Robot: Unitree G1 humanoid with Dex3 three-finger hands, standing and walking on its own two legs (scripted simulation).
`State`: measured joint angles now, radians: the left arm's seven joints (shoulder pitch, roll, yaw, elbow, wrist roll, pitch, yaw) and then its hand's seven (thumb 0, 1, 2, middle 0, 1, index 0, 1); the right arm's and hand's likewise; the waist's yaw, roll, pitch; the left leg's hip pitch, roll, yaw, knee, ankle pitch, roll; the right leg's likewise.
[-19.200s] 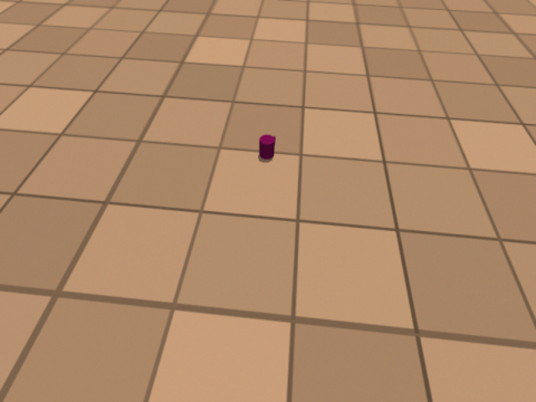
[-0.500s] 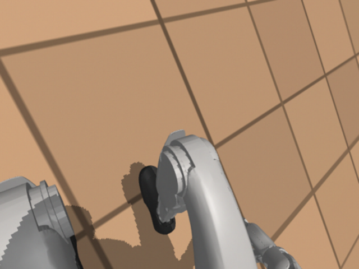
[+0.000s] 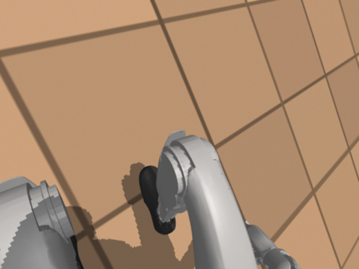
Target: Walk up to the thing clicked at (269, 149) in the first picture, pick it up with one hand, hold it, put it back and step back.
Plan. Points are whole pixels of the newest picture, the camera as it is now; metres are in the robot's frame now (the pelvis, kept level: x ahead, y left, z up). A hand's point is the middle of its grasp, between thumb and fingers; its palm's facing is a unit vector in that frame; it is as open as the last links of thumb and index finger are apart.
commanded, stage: rest palm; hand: left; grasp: from above
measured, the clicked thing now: out of the picture +0.49 +0.41 -0.25
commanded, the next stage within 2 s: close in 0.90 s
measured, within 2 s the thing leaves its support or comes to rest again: neither
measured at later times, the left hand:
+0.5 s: hand out of the picture +0.47 +0.40 -0.21, palm faces -0.42 -0.14 -0.90, open 12.2 cm
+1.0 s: hand out of the picture +0.47 +0.40 -0.21, palm faces -0.42 -0.14 -0.90, open 12.0 cm
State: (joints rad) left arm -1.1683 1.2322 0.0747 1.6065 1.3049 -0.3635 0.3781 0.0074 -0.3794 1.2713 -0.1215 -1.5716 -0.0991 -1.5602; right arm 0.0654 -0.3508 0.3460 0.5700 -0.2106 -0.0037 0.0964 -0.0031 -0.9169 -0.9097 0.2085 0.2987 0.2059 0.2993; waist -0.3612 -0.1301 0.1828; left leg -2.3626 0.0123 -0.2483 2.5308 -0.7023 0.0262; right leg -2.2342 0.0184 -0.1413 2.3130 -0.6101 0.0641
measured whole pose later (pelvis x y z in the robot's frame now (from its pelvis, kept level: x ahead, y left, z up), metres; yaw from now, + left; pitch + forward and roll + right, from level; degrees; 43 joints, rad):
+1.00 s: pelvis +0.00 +0.00 +0.00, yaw +0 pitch +29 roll -17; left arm -1.15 1.20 0.10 1.56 1.31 -0.34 0.38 0.00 -0.38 1.29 -0.11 -1.40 -0.07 -1.47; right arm 0.06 -0.35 0.33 0.55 -0.20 0.00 0.11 0.00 -0.92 -0.91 0.21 0.30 0.21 0.30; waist -0.35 -0.13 0.18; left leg -2.37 0.01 -0.25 2.53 -0.71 0.03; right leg -2.23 0.02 -0.14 2.31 -0.62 0.06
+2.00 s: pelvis +0.00 +0.00 +0.00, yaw +0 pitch +29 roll -17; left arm -1.14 1.22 0.10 1.59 1.32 -0.36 0.40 0.00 -0.38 1.27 -0.09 -1.40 -0.09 -1.45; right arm 0.05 -0.35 0.33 0.56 -0.22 -0.01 0.11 0.00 -0.92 -0.91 0.21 0.30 0.21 0.30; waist -0.35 -0.14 0.18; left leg -2.36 0.01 -0.25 2.54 -0.71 0.03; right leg -2.23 0.02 -0.14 2.31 -0.61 0.06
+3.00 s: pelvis +0.00 +0.01 +0.03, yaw +3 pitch +34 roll -16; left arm -1.04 1.04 0.11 1.17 1.21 -0.16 0.11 0.00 -0.58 1.04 -0.08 -1.05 -0.07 -1.07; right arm 0.15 -0.32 0.16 0.56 -0.12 0.06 0.13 0.00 -0.91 -0.91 0.21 0.30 0.21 0.30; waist -0.26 -0.02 0.00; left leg -2.34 -0.01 -0.19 2.41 -0.69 0.04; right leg -2.21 -0.02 -0.11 2.23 -0.64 0.04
